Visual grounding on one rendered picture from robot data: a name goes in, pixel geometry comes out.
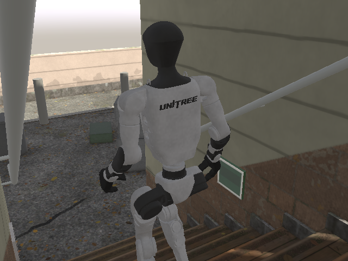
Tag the robot right upper arm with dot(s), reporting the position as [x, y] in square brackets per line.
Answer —
[219, 128]

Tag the robot right thigh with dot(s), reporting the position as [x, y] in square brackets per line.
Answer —
[168, 213]

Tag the robot left upper arm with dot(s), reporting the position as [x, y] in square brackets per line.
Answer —
[130, 104]

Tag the robot left forearm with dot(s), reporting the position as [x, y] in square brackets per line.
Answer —
[116, 167]

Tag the right robot hand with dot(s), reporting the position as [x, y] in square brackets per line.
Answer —
[215, 167]

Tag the left robot hand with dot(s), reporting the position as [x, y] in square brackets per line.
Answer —
[107, 186]

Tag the robot right forearm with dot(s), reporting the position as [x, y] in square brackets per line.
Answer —
[215, 149]

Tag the left robot shin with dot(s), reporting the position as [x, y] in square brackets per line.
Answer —
[139, 252]

